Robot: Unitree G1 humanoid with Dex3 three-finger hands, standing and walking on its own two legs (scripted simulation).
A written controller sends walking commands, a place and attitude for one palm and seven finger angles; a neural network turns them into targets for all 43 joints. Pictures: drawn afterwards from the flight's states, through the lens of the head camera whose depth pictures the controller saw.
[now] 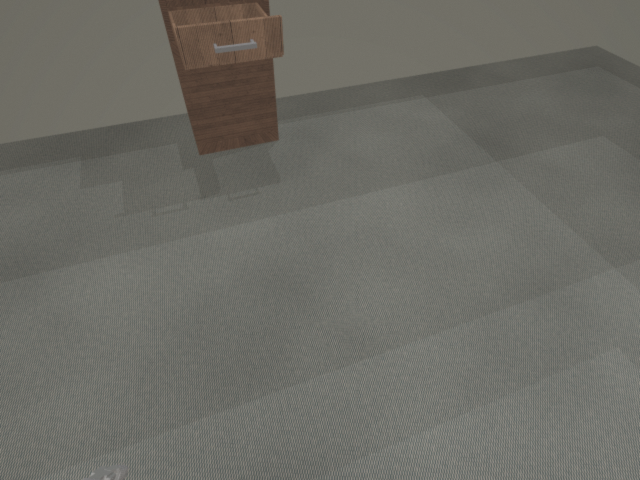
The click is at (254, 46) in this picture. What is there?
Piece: drawer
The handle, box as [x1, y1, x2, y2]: [213, 39, 256, 52]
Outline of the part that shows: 256,47 256,43 252,39 250,39 248,43 217,46 215,43 213,44 215,52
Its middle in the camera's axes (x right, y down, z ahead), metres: -0.32 -0.72 +1.43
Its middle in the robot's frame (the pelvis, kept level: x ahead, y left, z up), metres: +1.53 +0.40 -0.12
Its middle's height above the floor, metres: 0.65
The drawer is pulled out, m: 0.28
